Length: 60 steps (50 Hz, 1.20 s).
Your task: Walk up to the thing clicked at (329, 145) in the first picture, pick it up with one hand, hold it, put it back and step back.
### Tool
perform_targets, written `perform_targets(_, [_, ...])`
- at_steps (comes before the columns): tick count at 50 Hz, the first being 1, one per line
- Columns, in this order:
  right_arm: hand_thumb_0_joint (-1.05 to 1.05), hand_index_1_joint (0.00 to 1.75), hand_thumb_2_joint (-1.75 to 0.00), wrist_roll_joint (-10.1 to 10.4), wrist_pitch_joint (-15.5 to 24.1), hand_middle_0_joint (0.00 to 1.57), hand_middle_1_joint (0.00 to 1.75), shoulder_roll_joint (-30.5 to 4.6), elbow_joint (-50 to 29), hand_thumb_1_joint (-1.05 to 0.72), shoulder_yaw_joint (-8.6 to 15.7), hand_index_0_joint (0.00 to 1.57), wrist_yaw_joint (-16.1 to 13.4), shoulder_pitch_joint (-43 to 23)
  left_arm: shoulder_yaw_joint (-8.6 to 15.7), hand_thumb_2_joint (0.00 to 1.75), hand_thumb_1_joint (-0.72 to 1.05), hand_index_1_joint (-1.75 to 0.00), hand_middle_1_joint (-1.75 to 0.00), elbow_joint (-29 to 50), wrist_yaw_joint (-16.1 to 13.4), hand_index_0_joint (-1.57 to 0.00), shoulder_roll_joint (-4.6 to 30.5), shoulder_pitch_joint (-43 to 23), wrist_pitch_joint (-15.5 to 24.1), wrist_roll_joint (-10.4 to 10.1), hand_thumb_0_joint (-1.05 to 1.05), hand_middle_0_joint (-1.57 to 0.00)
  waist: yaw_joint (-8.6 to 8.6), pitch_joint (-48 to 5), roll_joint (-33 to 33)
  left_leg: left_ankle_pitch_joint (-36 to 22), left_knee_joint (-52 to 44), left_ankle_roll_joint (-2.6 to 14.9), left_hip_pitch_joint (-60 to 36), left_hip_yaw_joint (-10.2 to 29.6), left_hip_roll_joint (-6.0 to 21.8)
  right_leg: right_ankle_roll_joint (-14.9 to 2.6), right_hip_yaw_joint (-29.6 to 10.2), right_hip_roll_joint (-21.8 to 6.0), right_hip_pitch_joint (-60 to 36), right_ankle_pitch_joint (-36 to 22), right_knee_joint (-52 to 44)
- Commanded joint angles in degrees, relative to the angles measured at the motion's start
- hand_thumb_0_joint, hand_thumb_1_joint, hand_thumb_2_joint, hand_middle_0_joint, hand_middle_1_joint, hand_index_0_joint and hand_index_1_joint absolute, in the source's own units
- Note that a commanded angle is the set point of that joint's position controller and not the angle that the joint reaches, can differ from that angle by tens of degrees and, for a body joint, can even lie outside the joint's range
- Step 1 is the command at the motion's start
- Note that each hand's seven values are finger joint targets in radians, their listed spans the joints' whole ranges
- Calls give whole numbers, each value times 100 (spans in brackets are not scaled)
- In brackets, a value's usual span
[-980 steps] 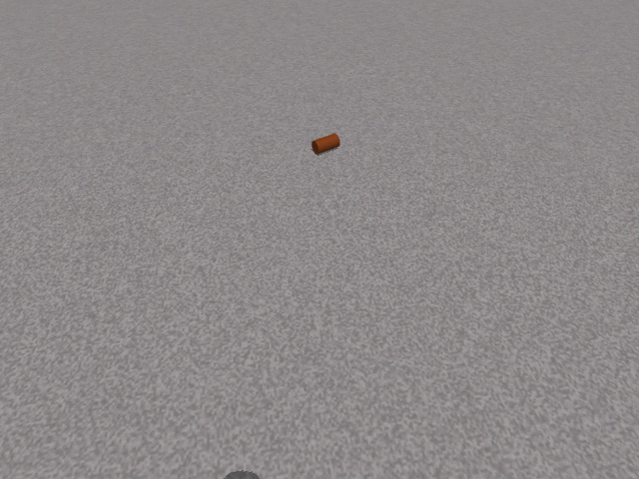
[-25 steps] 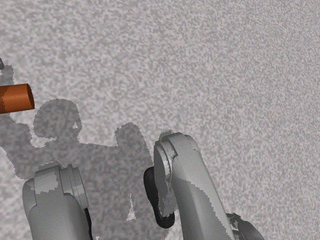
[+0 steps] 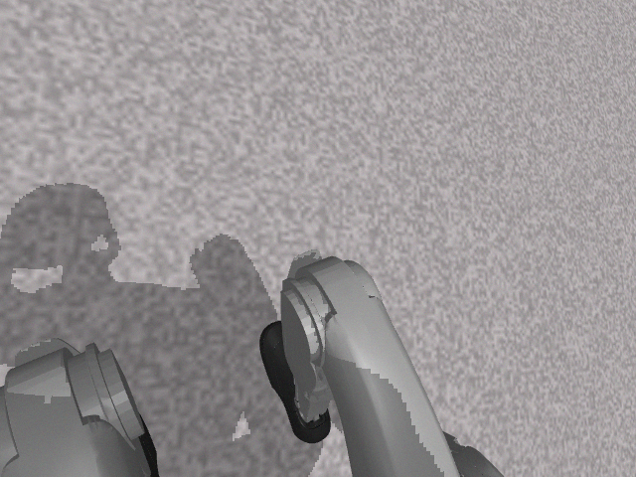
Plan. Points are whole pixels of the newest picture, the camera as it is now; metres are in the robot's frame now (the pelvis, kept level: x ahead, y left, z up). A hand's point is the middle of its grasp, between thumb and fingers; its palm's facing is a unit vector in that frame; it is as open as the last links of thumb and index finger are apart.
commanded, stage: rest palm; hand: left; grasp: from above
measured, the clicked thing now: out of the picture +0.49 +0.31 -0.27
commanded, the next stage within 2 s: close in 0.86 s
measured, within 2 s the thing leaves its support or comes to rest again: neither
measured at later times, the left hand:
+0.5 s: hand out of the picture +0.47 +0.31 -0.24, palm faces -0.48 -0.10 -0.87, open 13.8 cm
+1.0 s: hand out of the picture +0.48 +0.29 -0.25, palm faces -0.46 -0.11 -0.88, open 13.3 cm
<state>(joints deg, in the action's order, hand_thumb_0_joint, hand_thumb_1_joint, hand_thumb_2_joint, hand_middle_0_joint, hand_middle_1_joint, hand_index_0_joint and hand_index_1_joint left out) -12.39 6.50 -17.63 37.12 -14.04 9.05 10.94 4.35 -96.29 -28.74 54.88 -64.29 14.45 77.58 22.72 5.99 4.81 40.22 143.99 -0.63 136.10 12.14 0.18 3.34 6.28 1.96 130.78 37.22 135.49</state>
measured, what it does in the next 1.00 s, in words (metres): stands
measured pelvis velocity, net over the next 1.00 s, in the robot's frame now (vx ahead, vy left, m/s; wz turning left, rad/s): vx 0.00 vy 0.00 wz -0.04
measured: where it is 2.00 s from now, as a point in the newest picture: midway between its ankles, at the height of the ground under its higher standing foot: (228, 444)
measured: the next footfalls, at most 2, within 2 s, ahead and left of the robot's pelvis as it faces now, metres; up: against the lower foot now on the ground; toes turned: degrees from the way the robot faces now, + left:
none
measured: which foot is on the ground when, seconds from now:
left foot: down 0.00-1.00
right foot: down 0.00-1.00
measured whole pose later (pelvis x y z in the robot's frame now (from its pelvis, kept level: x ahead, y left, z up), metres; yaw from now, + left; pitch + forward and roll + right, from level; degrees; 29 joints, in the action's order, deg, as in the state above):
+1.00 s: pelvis +0.00 +0.00 +0.00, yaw -2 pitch +30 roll -14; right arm -13.8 10.3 -19.6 35.6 -16.6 12.6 8.2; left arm 5.5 -97.7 -32.3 57.6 -63.5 13.5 76.5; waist 23.6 9.3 6.8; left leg 42.0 146.1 -0.4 135.3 14.4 0.5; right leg 3.8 8.1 2.7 129.3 37.8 135.5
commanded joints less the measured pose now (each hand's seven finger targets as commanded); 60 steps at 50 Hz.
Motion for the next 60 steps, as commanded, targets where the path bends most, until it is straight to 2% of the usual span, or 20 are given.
perform_targets(1, [0, 30, -90, 12, 86, 20, 30, -1834, -12, -90, 509, 20, -49, 1061, 190, 105, -53, -97, -95, 952, -245, -8, 1531, -1734, -25, -137, 0, -10, 69, -3969, -2708, -1224, -1373, 196, -2940, -620, 64, -455, 633, 169, -2290, -1383, -1232])
perform_targets(3, [0, 30, -90, -3, 86, 20, 30, -1715, 48, -90, 483, 20, -26, 1032, 164, 101, -52, -96, -95, 963, -285, -9, 1527, -1373, -63, -124, 0, -11, -127, -4266, -3011, -1530, -1426, 138, -3213, -625, 95, -489, 626, 185, -2459, -1607, -1131])
perform_targets(5, [0, 30, -90, -14, 115, 20, 30, -1802, 52, -90, 496, 20, 31, 1051, 18, 100, -52, -97, -97, 451, -245, -8, 1118, -1361, -109, -195, 0, -8, 199, -3636, -2640, -1338, -1343, 152, -2850, -579, 84, -480, 740, 189, -2082, -1465, -1102])
perform_targets(6, [0, 30, -90, -27, 122, 20, 30, -1856, -4, -90, 508, 20, 28, 1030, 87, 102, -53, -97, -96, 571, -241, -6, 1231, -1445, -90, -218, 0, -8, 218, -3669, -2557, -1260, -1333, 170, -2843, -546, 87, -470, 742, 200, -2129, -1409, -1152])
perform_targets(7, [0, 30, -90, 2, 103, 20, 30, -1884, -2, -90, 521, 20, 3, 1004, 197, 103, -55, -96, -94, 785, -259, -7, 1458, -1462, -72, -197, 0, -9, 83, -3907, -2715, -1315, -1402, 149, -3013, -530, 87, -490, 724, 195, -2227, -1417, -1162])
perform_targets(10, [0, 30, -90, -47, 126, 20, 30, -1889, 6, -90, 496, 20, 29, 963, 207, 103, -53, -97, -95, 675, -283, -8, 1459, -1371, -68, -181, 0, -10, 83, -3828, -2763, -1379, -1365, 124, -3074, -515, 98, -494, 756, 193, -2231, -1468, -1132])
perform_targets(12, [0, 30, -90, -42, 150, 20, 30, -1923, -45, -90, 490, 20, 63, 962, 121, 101, -52, -97, -95, 412, -265, -8, 1274, -1366, -63, -161, 0, -10, 232, -3462, -2577, -1267, -1294, 139, -2874, -513, 99, -486, 775, 186, -2063, -1393, -1116])
perform_targets(14, [0, 30, -90, -51, 124, 20, 30, -1990, -24, -90, 512, 20, 48, 983, 267, 104, -52, -97, -95, 527, -301, -9, 1471, -1406, -7, -130, 0, -11, 205, -3482, -2690, -1305, -1327, 97, -2956, -457, 99, -525, 811, 179, -2018, -1352, -1106])
perform_targets(19, [0, 30, -90, -99, 188, 20, 30, -1935, -9, -90, 490, 20, 125, 944, 79, 101, -49, -97, -96, 569, -316, -10, 1266, -1441, 47, -138, 0, -12, 304, -3497, -2605, -1231, -1251, 159, -2915, -491, 117, -436, 785, 211, -2209, -1431, -1153])
perform_targets(24, [0, 30, -91, -97, 197, 20, 30, -1950, -22, -90, 466, 20, 130, 888, 86, 103, -48, -99, -97, 867, -423, -11, 1381, -1590, 97, -116, 0, -13, 162, -3788, -2978, -1500, -1376, 61, -3275, -412, 128, -486, 858, 203, -2190, -1566, -1064])
perform_targets(28, [0, 30, -90, -137, 210, 20, 30, -1976, 2, -90, 442, 20, 202, 864, 24, 103, -44, -100, -99, 334, -454, -14, 1248, -1380, 45, -45, 0, -15, 317, -3352, -2823, -1346, -1311, 73, -3113, -382, 147, -468, 901, 200, -1974, -1461, -1000])
perform_targets(32, [0, 30, -91, -106, 278, 20, 30, -2033, -31, -90, 439, 20, 216, 804, 109, 102, -44, -99, -98, 701, -563, -14, 1514, -1632, 54, -62, 0, -15, 213, -3642, -3027, -1483, -1327, 64, -3282, -381, 161, -477, 863, 210, -2130, -1577, -1031])
perform_targets(35, [0, 30, -91, -129, 306, 20, 30, -2034, 28, -90, 406, 20, 253, 904, 149, 98, -45, -98, -97, 429, -598, -12, 1489, -1418, 14, -102, 0, -13, 299, -3495, -2792, -1462, -1280, 101, -3054, -379, 165, -439, 869, 240, -2248, -1603, -1056])
perform_targets(44, [0, 30, -91, -113, 363, 20, 30, -2087, -41, -91, 365, 20, 274, 870, 231, 100, -43, -99, -98, 551, -597, -14, 1670, -1420, -76, -148, 0, -15, 259, -3623, -2906, -1436, -1345, 91, -3109, -352, 177, -462, 881, 249, -2340, -1561, -1058])
perform_targets(46, [0, 30, -91, -109, 380, 20, 30, -2043, -92, -91, 341, 20, 282, 792, 60, 99, -42, -98, -98, 632, -565, -15, 1451, -1519, -95, -172, 0, -16, 263, -3688, -2958, -1521, -1299, 83, -3189, -363, 183, -462, 880, 249, -2274, -1650, -1023])
perform_targets(48, [0, 30, -91, -92, 368, 20, 30, -2078, -27, -90, 369, 20, 278, 854, 212, 99, -41, -98, -98, 488, -580, -15, 1613, -1303, -117, -240, 0, -15, 237, -3680, -2999, -1553, -1347, 83, -3136, -354, 184, -451, 878, 263, -2394, -1678, -1049])
perform_targets(50, [0, 30, -90, -104, 357, 20, 30, -2081, -48, -90, 350, 20, 305, 899, 150, 88, -31, -92, -94, 297, -504, -22, 1547, -1238, -142, -147, 0, -21, 337, -3285, -2715, -1360, -1278, 116, -2833, -390, 172, -444, 866, 262, -2279, -1527, -1065])
perform_targets(54, [0, 30, -90, -88, 334, 20, 30, -2059, -136, -90, 368, 20, 252, 784, 160, 83, -25, -91, -93, 694, -491, -26, 1564, -1408, -76, -222, 0, -24, 204, -3681, -3030, -1367, -1401, 65, -3173, -344, 181, -489, 893, 246, -2297, -1478, -1098])
perform_targets(56, [0, 30, -90, -73, 350, 20, 30, -2033, -112, -90, 364, 20, 272, 842, -65, 79, -25, -87, -89, 405, -415, -26, 1274, -1342, -89, -251, 0, -24, 388, -3315, -2705, -1148, -1312, 121, -2851, -394, 178, -447, 855, 268, -2257, -1385, -1129])
perform_targets(60, [0, 30, -90, -58, 340, 20, 30, -2123, -72, -89, 405, 20, 240, 879, 81, 77, -19, -85, -87, 450, -355, -31, 1439, -1292, -20, -280, 0, -29, 318, -3184, -2550, -1126, -1324, 108, -2829, -338, 174, -456, 903, 241, -2122, -1275, -1194])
